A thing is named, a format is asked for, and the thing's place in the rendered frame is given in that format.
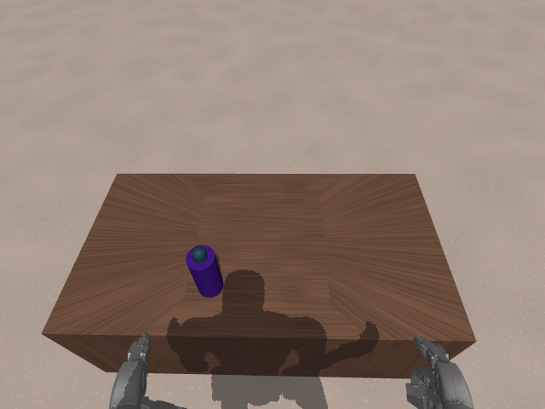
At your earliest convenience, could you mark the bottle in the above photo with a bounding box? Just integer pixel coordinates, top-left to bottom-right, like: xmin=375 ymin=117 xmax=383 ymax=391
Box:
xmin=186 ymin=245 xmax=224 ymax=298

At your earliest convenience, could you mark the left robot hand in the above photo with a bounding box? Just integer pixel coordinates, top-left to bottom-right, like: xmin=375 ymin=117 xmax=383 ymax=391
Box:
xmin=109 ymin=332 xmax=187 ymax=409

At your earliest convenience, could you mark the right robot hand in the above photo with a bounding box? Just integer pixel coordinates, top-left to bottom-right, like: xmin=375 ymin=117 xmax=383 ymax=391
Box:
xmin=405 ymin=337 xmax=474 ymax=409

